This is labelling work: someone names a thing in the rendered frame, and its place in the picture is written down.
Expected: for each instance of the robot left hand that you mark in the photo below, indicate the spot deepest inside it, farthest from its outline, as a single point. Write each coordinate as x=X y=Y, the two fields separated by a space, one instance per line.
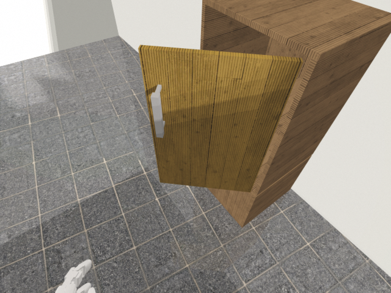
x=73 y=279

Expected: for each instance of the handle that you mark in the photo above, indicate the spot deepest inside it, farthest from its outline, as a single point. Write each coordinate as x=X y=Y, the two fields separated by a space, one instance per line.
x=157 y=112

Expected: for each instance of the cupboard door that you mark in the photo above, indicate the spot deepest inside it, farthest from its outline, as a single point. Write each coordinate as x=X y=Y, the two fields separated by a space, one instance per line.
x=221 y=110

